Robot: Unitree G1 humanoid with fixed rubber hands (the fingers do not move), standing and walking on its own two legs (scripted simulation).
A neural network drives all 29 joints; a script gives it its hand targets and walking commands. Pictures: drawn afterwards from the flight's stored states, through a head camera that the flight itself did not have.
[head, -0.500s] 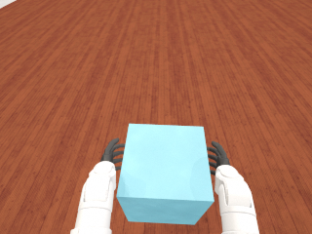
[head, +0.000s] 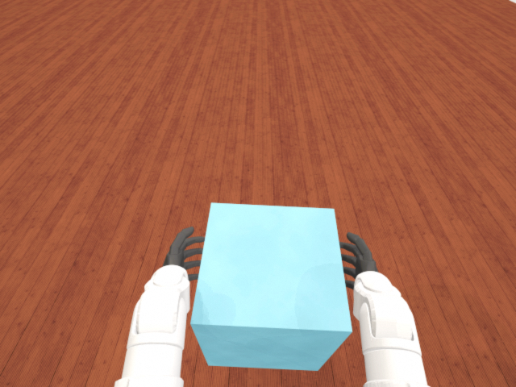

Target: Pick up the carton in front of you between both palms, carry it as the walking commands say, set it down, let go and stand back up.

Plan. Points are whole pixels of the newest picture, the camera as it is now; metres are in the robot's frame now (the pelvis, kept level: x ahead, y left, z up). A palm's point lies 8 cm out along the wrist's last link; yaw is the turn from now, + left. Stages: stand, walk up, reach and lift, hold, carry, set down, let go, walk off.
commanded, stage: carry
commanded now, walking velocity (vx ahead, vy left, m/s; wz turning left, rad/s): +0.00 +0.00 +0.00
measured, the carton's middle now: (267, 291) +0.31 +0.00 -0.04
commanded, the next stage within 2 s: hold in 1.48 s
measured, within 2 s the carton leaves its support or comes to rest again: neither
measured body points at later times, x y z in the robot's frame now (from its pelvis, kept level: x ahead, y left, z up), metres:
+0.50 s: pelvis -0.01 +0.00 +0.00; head -0.03 -0.01 +0.45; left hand +0.29 +0.15 +0.03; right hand +0.28 -0.16 +0.03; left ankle +0.01 +0.10 -0.74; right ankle -0.09 -0.11 -0.74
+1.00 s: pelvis -0.05 -0.01 +0.00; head -0.07 -0.01 +0.45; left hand +0.26 +0.14 +0.04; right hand +0.25 -0.16 +0.03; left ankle +0.01 +0.10 -0.74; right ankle -0.09 -0.11 -0.74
